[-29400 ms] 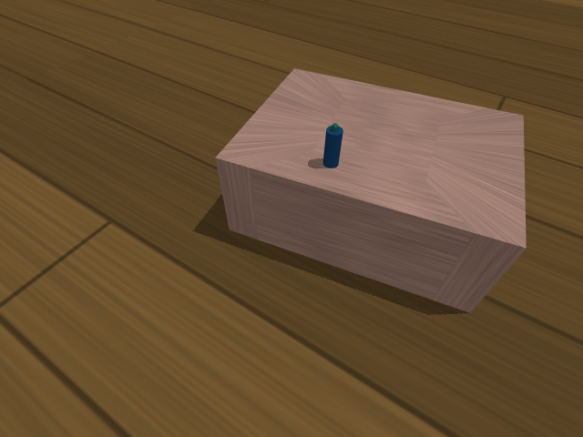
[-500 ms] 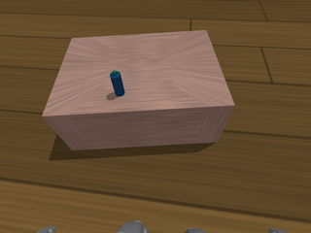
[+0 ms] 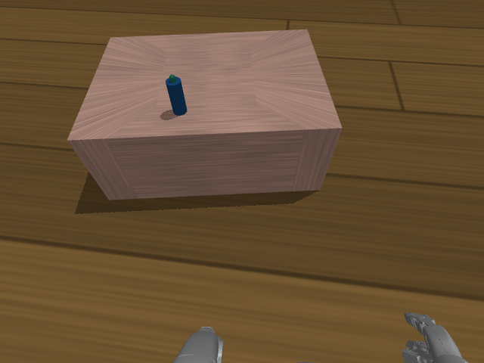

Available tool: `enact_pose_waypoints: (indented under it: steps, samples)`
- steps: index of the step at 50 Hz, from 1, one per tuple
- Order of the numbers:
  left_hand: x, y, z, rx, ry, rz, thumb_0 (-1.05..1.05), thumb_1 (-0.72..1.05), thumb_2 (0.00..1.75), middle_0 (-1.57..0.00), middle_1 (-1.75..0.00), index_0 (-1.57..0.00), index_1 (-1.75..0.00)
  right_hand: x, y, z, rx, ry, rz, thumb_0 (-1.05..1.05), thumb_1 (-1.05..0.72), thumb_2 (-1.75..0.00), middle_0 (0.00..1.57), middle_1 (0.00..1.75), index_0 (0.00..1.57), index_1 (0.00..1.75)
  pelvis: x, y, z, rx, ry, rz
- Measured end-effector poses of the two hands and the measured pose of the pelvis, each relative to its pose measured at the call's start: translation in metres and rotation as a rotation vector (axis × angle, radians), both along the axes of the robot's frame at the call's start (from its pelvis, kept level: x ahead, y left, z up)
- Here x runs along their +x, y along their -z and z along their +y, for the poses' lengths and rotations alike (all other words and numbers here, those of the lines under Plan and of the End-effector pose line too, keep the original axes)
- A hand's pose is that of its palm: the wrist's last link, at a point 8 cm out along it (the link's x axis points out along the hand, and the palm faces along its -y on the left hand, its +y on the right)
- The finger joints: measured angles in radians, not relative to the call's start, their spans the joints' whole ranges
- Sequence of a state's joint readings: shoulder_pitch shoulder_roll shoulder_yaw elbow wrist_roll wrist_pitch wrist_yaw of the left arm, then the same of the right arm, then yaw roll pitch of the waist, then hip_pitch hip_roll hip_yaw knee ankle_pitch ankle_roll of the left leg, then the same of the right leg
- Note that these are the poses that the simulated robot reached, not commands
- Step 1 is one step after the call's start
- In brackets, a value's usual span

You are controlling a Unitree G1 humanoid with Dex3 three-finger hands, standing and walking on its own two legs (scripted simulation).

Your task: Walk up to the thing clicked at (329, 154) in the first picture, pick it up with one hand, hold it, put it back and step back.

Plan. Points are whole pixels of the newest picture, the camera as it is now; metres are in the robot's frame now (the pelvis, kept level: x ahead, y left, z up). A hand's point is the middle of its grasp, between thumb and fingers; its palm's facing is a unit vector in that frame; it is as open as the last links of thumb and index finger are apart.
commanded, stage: step back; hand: left
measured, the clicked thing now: (176, 94) +1.05 +0.27 -0.25
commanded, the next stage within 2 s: stand in 1.12 s
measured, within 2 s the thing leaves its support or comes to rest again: neither
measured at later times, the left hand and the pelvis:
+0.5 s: hand out of the picture -0.03 +0.28 -0.14, palm faces +0.09 -0.92 -0.39, open 7.4 cm; pelvis -0.07 +0.00 +0.01, yaw +5 degrees
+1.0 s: hand out of the picture +0.04 +0.30 -0.13, palm faces +0.09 -0.93 -0.37, open 7.4 cm; pelvis -0.02 +0.03 +0.02, yaw +5 degrees
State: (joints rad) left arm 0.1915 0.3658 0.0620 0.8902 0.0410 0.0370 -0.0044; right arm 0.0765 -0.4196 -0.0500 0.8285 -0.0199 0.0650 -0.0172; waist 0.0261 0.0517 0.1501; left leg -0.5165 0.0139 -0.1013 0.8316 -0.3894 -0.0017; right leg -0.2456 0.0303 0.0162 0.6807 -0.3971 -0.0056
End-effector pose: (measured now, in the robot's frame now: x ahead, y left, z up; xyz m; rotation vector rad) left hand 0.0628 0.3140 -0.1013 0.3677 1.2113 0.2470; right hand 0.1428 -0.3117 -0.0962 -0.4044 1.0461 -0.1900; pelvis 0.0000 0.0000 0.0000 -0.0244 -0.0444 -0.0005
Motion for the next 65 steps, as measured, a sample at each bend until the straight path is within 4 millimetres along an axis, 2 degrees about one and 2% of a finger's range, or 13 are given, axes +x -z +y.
enact_pose_waypoints:
  steps: [4,11,15,19,23,28,34,38,42,52,58,65]
  samples:
    - [-0.042,-0.012,-0.001,0.022,-0.032,0.019,0.01,0.90,0.90,-0.20,-0.30,-0.20,-0.30,-0.037,0.001,-0.002,0.019,0.006,0.042,0.01,-0.91,-0.90,0.21,0.30,0.20,0.30,-0.021,-0.008,-0.002,0.039,-0.012,0.002]
    - [-0.078,-0.016,0.020,0.050,-0.075,-0.055,0.01,0.90,0.90,-0.20,-0.30,-0.20,-0.30,-0.103,0.014,0.003,0.013,-0.029,0.184,0.01,-0.91,-0.90,0.20,0.30,0.20,0.30,-0.051,-0.004,0.004,0.024,-0.086,0.005]
    - [-0.095,-0.010,0.031,0.035,-0.103,-0.051,0.01,0.90,0.90,-0.20,-0.30,-0.20,-0.30,-0.129,0.012,0.016,0.020,-0.019,0.205,0.01,-0.91,-0.90,0.20,0.30,0.20,0.30,-0.063,-0.004,0.011,0.052,-0.093,-0.011]
    - [-0.105,-0.009,0.029,0.001,-0.108,-0.021,0.01,0.90,0.90,-0.20,-0.30,-0.20,-0.30,-0.140,0.004,0.024,0.038,-0.016,0.187,0.01,-0.90,-0.90,0.21,0.30,0.21,0.30,-0.066,-0.012,0.011,0.035,-0.091,-0.008]
    - [-0.108,-0.006,0.020,-0.015,-0.100,-0.009,0.01,0.90,0.90,-0.20,-0.30,-0.20,-0.30,-0.135,0.004,0.022,0.053,-0.012,0.161,0.01,-0.90,-0.90,0.21,0.31,0.21,0.30,-0.066,-0.012,0.005,0.024,-0.078,-0.005]
    - [-0.109,-0.005,0.004,-0.033,-0.108,-0.027,0.01,0.90,0.90,-0.20,-0.30,-0.20,-0.30,-0.117,0.005,0.019,0.049,-0.023,0.149,0.01,-0.90,-0.90,0.21,0.30,0.21,0.30,-0.062,-0.013,0.003,0.002,-0.091,-0.005]
    - [-0.104,-0.001,0.008,-0.057,-0.129,-0.029,0.01,0.90,0.90,-0.20,-0.30,-0.20,-0.30,-0.092,0.001,0.025,0.023,-0.059,0.131,0.01,-0.91,-0.90,0.21,0.30,0.21,0.30,-0.054,-0.013,0.016,0.007,-0.117,0.003]
    - [-0.090,0.005,0.018,-0.070,-0.129,-0.011,0.01,0.90,0.90,-0.20,-0.30,-0.20,-0.30,-0.083,-0.003,0.037,0.018,-0.051,0.117,0.01,-0.91,-0.90,0.20,0.30,0.20,0.30,-0.046,-0.013,0.025,0.026,-0.105,0.007]
    - [-0.070,0.004,0.023,-0.063,-0.112,-0.018,0.01,0.90,0.90,-0.20,-0.30,-0.20,-0.30,-0.071,-0.005,0.046,0.034,-0.048,0.113,0.01,-0.91,-0.90,0.21,0.30,0.21,0.30,-0.037,-0.015,0.025,0.020,-0.092,0.010]
    - [-0.023,-0.011,0.027,-0.033,-0.075,-0.086,0.01,0.90,0.90,-0.20,-0.30,-0.20,-0.30,-0.038,-0.003,0.057,0.073,-0.031,0.066,0.01,-0.90,-0.90,0.21,0.30,0.21,0.30,-0.024,-0.018,0.025,0.019,-0.088,0.007]
    - [-0.009,-0.017,0.022,-0.032,-0.063,-0.112,0.01,0.90,0.90,-0.20,-0.30,-0.20,-0.30,-0.033,-0.004,0.056,0.084,-0.024,0.057,0.01,-0.91,-0.90,0.21,0.30,0.21,0.30,-0.023,-0.021,0.023,0.024,-0.085,-0.003]
    - [-0.013,-0.019,0.005,-0.062,-0.044,-0.082,0.01,0.90,0.90,-0.20,-0.30,-0.20,-0.30,-0.046,-0.010,0.050,0.089,-0.014,0.075,0.01,-0.91,-0.90,0.21,0.30,0.21,0.30,-0.029,-0.030,0.019,0.027,-0.082,-0.010]
